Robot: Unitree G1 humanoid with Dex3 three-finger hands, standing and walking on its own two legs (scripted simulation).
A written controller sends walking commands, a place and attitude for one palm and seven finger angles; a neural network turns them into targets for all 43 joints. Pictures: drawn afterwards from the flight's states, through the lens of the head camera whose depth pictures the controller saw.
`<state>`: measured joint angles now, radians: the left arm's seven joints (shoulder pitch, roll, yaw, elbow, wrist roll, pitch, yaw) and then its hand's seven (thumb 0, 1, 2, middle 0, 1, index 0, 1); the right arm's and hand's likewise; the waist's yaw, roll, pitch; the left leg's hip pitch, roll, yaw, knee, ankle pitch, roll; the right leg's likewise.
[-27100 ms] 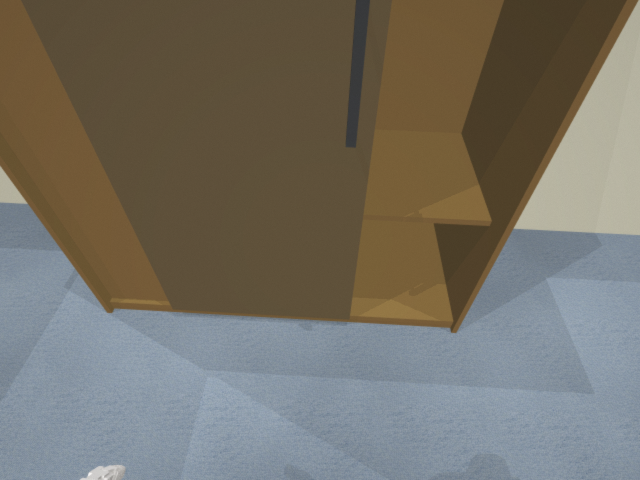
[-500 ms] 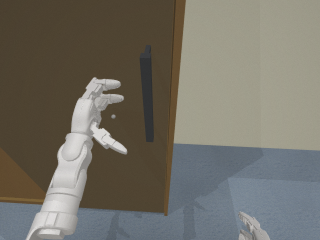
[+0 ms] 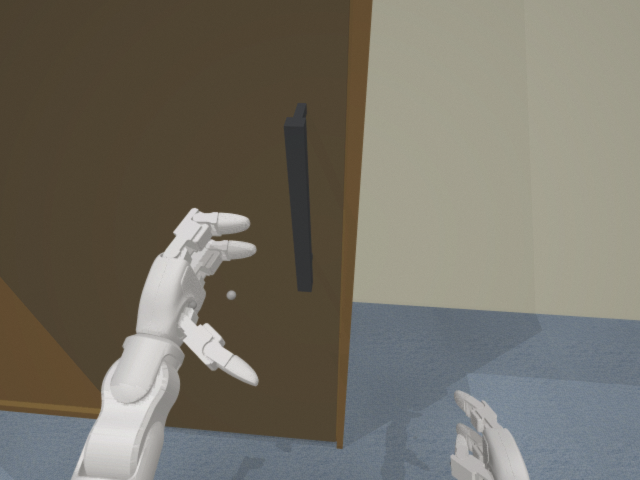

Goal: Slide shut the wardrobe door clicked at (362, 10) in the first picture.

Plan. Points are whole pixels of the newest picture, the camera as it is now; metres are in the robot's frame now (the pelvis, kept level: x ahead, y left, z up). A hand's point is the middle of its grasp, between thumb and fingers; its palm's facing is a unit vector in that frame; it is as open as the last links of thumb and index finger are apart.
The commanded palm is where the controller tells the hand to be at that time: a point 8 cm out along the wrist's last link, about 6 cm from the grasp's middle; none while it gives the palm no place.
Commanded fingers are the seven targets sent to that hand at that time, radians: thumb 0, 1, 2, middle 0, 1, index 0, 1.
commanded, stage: slip the hand off the handle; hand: left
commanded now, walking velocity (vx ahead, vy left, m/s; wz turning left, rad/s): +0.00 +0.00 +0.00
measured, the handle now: (303, 208) +0.40 +0.06 +0.17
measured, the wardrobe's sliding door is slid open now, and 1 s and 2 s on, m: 0.00 0.00 0.00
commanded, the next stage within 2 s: draw the hand back to the body in 0.20 s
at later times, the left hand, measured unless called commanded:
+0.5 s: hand (200, 311) +0.24 +0.15 +0.16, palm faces +0.01 -1.00 -0.06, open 14.7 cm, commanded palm +0.20 +0.20 +0.17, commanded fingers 0.00 -0.55 0.20 -0.25 -1.15 -0.25 -1.15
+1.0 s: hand (126, 336) +0.21 +0.21 +0.16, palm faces +0.26 -0.93 -0.24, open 13.8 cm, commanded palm +0.17 +0.25 +0.17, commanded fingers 0.00 -0.01 0.46 -0.23 -0.83 -0.23 -0.83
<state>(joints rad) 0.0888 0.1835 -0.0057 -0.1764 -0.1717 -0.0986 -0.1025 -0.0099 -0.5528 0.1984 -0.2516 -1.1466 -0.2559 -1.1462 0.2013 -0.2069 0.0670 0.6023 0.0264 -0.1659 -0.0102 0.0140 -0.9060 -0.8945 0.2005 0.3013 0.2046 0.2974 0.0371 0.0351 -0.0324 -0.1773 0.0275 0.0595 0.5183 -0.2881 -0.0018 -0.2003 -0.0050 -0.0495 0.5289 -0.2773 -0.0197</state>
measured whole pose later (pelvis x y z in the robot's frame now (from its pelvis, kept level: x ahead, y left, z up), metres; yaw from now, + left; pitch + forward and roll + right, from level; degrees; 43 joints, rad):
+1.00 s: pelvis +0.00 +0.01 +0.00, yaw +1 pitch -5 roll -1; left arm 0.35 0.29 0.16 -0.41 -0.11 0.00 0.03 -0.01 -0.33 0.31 -0.24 -1.01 -0.25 -1.01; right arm 0.19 -0.22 0.05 0.62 0.01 -0.18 -0.05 0.01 -0.91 -0.89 0.20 0.30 0.20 0.30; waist 0.06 0.05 -0.01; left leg -0.14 0.03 0.04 0.50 -0.27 0.01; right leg -0.13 0.00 -0.06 0.45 -0.24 -0.01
